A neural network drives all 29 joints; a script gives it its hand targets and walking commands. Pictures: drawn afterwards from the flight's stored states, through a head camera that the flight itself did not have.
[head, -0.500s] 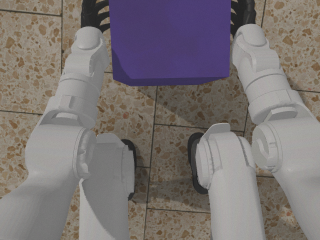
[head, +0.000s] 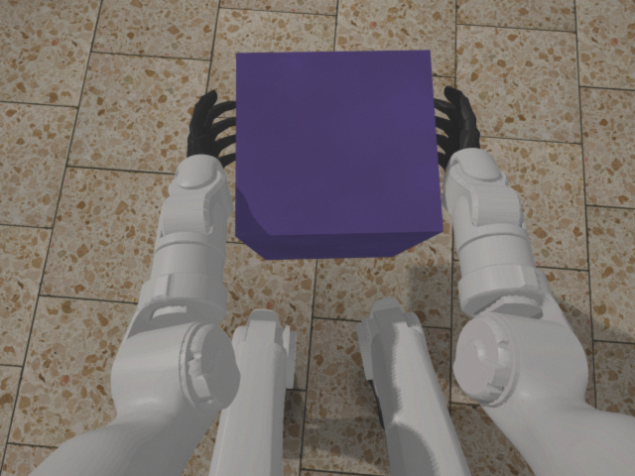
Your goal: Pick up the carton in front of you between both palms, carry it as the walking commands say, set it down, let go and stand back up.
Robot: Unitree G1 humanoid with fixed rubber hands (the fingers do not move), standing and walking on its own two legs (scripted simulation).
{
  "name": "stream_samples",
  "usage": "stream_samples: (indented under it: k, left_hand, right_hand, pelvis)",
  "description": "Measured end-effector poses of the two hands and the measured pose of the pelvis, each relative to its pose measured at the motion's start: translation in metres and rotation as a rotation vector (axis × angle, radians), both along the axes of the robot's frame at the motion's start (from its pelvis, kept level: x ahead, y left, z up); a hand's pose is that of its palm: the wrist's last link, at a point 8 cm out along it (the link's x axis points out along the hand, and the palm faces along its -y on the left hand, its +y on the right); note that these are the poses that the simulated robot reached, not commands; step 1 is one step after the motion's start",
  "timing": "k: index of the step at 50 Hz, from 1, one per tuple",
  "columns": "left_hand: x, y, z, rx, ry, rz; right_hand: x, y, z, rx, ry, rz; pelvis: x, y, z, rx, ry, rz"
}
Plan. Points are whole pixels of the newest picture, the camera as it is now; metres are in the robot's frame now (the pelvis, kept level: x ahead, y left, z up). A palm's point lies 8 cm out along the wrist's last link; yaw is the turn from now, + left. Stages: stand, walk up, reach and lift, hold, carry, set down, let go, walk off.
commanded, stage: reach and lift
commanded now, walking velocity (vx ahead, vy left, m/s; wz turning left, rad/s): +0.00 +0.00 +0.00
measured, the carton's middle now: (331, 176) +0.49 -0.03 -0.13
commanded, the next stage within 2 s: none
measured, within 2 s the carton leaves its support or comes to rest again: neither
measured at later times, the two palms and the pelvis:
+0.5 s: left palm (139, 129) +0.46 +0.13 +0.09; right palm (523, 116) +0.45 -0.17 +0.09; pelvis +0.05 +0.00 +0.13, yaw +0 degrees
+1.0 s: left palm out of the picture +0.42 +0.14 +0.25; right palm out of the picture +0.41 -0.16 +0.24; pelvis +0.10 +0.00 +0.27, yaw -1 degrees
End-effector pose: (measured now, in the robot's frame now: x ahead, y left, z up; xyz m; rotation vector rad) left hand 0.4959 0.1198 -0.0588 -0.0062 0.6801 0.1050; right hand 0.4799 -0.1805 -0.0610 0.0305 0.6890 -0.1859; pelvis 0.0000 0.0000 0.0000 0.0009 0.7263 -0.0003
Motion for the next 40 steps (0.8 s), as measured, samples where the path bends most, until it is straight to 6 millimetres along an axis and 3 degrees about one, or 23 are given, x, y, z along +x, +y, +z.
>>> stream_samples:
  k: [11, 40]
  left_hand:
    - [-0.014, 0.005, 0.059, -0.006, -0.009, 0.011]
    - [-0.063, 0.016, 0.246, -0.013, -0.003, 0.033]
  right_hand:
    - [-0.012, 0.004, 0.059, 0.009, -0.009, 0.000]
    - [-0.056, 0.015, 0.245, 0.019, -0.004, 0.009]
  pelvis:
    - [0.017, 0.000, 0.052, 0.001, -0.020, -0.004]
    - [0.081, -0.001, 0.219, -0.002, -0.326, -0.009]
